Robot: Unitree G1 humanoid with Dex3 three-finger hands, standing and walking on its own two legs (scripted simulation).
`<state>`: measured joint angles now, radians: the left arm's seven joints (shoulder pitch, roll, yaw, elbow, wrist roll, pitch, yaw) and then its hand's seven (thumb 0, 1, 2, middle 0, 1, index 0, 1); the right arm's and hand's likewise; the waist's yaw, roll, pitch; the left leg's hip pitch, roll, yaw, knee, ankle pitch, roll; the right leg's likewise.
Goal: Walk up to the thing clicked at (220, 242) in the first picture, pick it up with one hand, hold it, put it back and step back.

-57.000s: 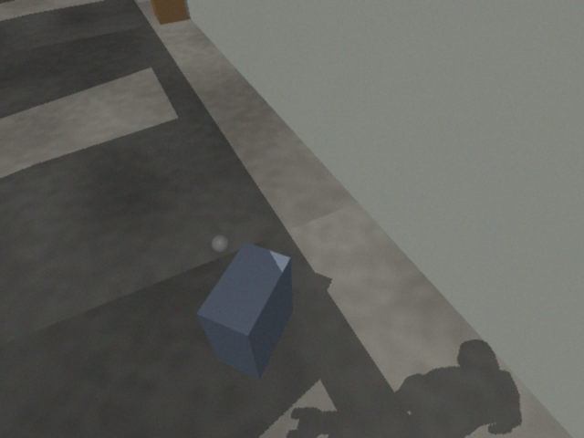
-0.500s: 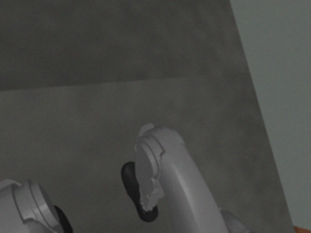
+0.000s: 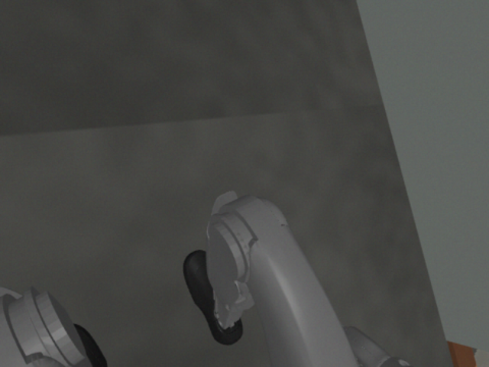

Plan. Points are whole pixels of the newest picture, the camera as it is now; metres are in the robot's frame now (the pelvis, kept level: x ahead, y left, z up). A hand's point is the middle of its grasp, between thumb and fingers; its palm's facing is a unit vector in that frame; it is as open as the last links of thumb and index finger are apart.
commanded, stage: close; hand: left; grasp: from above
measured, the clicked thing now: out of the picture +0.48 +0.34 -0.26
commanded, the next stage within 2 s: settle in 1.42 s
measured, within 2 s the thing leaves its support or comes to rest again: leaves its support in 1.76 s
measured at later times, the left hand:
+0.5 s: hand out of the picture +0.46 +0.33 -0.23, palm faces -0.45 -0.15 -0.88, open 12.0 cm
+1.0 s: hand out of the picture +0.46 +0.33 -0.24, palm faces -0.44 -0.13 -0.89, open 9.8 cm
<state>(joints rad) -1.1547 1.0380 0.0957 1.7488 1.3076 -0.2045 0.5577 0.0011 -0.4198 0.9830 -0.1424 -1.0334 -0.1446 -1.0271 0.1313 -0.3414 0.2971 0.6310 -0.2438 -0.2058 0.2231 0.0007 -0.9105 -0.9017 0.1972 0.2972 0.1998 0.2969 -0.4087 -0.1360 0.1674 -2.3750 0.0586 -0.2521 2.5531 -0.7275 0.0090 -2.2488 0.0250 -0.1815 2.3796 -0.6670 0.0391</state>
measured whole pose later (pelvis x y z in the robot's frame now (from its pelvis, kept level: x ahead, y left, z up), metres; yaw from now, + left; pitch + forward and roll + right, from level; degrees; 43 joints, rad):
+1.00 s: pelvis -0.01 +0.00 +0.00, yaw +0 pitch +28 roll -15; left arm -1.17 1.07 0.06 1.76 1.29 -0.20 0.56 -0.01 0.06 0.58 -0.48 -0.82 -0.57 -0.78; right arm 0.12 -0.35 0.33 0.60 -0.25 -0.22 0.21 0.00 -0.91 -0.90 0.20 0.30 0.20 0.30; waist -0.41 -0.15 0.19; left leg -2.37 0.06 -0.26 2.54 -0.70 0.02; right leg -2.23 0.03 -0.19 2.36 -0.64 0.05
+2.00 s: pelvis +0.00 +0.00 +0.01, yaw +1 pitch +31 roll -14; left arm -1.08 0.95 0.07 1.52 1.23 -0.13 0.41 -0.02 0.03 0.37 -0.70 -0.63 -0.80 -0.56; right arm 0.16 -0.33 0.25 0.61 -0.19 -0.15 0.23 0.00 -0.92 -0.90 0.20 0.30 0.20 0.30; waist -0.35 -0.06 0.07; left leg -2.37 0.05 -0.23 2.50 -0.71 0.01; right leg -2.25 0.02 -0.17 2.34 -0.66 0.04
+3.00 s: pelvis -0.02 +0.00 +0.08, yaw +8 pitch +35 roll -8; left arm -0.87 0.73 0.02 1.08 1.10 -0.11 0.06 -0.01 0.05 0.43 -0.63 -0.66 -0.72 -0.63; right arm 0.22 -0.29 0.04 0.64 -0.05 0.07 0.08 0.00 -0.92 -0.90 0.20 0.30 0.20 0.30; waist -0.19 0.05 -0.12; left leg -2.22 0.03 -0.10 2.23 -0.63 0.03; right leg -2.12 -0.02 -0.08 2.15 -0.64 0.03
